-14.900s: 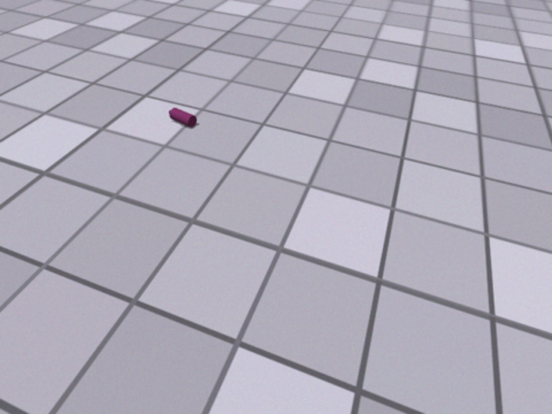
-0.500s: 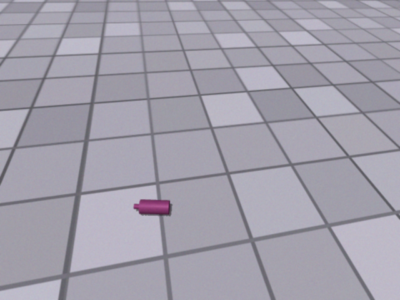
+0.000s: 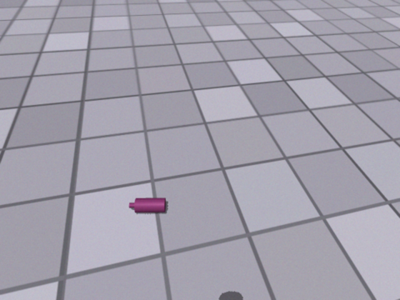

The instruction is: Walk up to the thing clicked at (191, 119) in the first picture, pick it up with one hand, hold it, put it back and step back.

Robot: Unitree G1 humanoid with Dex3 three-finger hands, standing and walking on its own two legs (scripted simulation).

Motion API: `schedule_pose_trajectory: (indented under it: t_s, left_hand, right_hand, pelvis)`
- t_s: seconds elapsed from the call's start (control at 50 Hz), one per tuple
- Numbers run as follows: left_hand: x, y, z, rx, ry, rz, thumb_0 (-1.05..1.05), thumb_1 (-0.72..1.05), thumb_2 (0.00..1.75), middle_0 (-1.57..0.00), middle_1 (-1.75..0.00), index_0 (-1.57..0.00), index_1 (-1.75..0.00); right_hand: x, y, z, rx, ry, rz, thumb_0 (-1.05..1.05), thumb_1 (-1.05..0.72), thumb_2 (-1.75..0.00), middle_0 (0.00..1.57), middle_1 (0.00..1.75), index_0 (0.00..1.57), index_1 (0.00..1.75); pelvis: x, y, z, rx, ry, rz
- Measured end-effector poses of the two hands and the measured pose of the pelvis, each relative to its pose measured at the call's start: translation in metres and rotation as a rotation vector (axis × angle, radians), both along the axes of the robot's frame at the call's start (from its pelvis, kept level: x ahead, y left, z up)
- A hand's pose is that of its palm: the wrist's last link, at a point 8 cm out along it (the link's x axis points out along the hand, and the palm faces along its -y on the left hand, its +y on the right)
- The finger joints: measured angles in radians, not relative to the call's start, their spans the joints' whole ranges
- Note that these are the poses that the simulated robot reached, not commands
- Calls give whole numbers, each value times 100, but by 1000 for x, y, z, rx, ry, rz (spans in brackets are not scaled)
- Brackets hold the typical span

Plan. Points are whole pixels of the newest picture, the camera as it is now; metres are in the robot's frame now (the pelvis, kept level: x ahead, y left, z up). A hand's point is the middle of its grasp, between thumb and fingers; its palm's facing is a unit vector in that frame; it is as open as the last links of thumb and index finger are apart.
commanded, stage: stand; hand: left
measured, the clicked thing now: (147, 205) +0.75 +0.25 -0.73
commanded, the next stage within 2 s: walk up in 0.92 s
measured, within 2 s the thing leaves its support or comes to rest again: neither
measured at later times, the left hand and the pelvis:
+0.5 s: hand out of the picture +0.02 +0.24 -0.14, palm faces -0.02 -0.94 -0.35, open 7.4 cm; pelvis -0.04 -0.02 +0.01, yaw +1 degrees
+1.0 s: hand out of the picture +0.04 +0.24 -0.14, palm faces -0.01 -0.94 -0.33, open 7.4 cm; pelvis -0.02 -0.02 +0.01, yaw +1 degrees
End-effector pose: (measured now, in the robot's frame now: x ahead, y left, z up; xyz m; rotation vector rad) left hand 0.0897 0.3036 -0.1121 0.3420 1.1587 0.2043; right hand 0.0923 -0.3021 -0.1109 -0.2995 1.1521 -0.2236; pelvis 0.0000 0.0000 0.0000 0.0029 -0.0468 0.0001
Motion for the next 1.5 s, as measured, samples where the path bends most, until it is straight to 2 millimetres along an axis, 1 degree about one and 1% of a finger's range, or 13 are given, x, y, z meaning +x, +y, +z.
schedule_pose_trajectory:
  t_s: [0.2, 0.42, 0.56, 0.68, 0.78, 0.92, 1.0, 1.1, 1.2, 1.24, 1.3, 1.4, 1.5]
  left_hand:
    - [-18, -13, 3, -29, 23, -5, 1, 90, 89, -21, -30, -20, -30]
    - [-60, -18, 8, -20, 51, 18, 1, 90, 89, -21, -30, -20, -30]
    - [-87, -17, 6, -10, 114, 42, 1, 90, 89, -21, -30, -20, -30]
    - [-92, -18, 4, -13, 132, 48, 1, 90, 89, -21, -30, -20, -30]
    - [-81, -21, 3, -22, 114, 40, 1, 90, 89, -21, -30, -20, -30]
    - [-61, -23, 4, -29, 76, 28, 1, 90, 89, -21, -30, -20, -30]
    - [-52, -19, 8, -36, 39, 26, 1, 90, 89, -21, -30, -20, -30]
    - [-51, -2, 5, -13, 32, 43, 0, 90, 89, -21, -30, -20, -30]
    - [-57, 26, -4, -12, 101, 74, 0, 90, 89, -21, -30, -20, -30]
    - [-51, 35, -9, -5, 152, 76, 1, 90, 89, -21, -30, -20, -30]
    - [-25, 40, -6, -8, 159, 53, 1, 90, 89, -21, -29, -20, -30]
    - [34, 40, -2, -28, 86, 10, 1, 90, 90, -20, -29, -20, -30]
    - [106, 25, -3, -39, 35, -63, 1, 90, 90, -20, -29, -20, -30]
  right_hand:
    - [-21, 3, 5, 10, 21, -2, 1, -91, -90, 20, 30, 21, 30]
    - [-51, -6, 1, 30, 50, 3, 1, -91, -90, 20, 30, 21, 30]
    - [-75, -14, -3, 28, 113, -5, 1, -91, -90, 20, 30, 21, 30]
    - [-84, -17, -4, 20, 146, -11, 1, -91, -90, 20, 30, 21, 30]
    - [-79, -16, -2, 16, 138, -6, 1, -91, -90, 20, 30, 21, 30]
    - [-62, -13, -1, 16, 109, 11, 1, -91, -90, 20, 30, 21, 30]
    - [-50, -16, 3, 24, 67, 22, 1, -91, -90, 20, 30, 21, 30]
    - [-31, -24, 0, -17, 53, 34, 1, -90, -90, 20, 30, 21, 30]
    - [1, -10, 8, -49, 25, 53, 1, -91, -90, 20, 30, 21, 30]
    - [8, -4, 13, -59, -11, 42, 1, -91, -90, 20, 30, 21, 30]
    - [8, 3, 23, -64, 6, 13, 0, -91, -90, 20, 30, 21, 30]
    - [10, 9, 28, -70, 80, -14, 0, -90, -90, 20, 30, 21, 30]
    - [25, 6, 14, -46, 113, -44, 1, -90, -90, 20, 30, 21, 30]
  pelvis:
    - [-18, -3, 9, 1, -15, 7]
    - [-38, -13, 11, 2, -15, 19]
    - [-42, -17, 11, -1, -1, 22]
    - [-39, -18, 11, -2, 2, 22]
    - [-36, -18, 11, -2, 4, 23]
    - [-30, -18, 11, -1, 9, 27]
    - [-19, -17, 10, -3, 13, 19]
    - [-2, -10, 1, -22, 13, 25]
    - [22, 11, -3, -27, 7, 12]
    - [33, 16, -4, -16, 13, 5]
    - [53, 20, 3, -27, 15, 13]
    - [85, 21, 7, -25, 0, 9]
    - [119, 18, 0, -1, -13, -8]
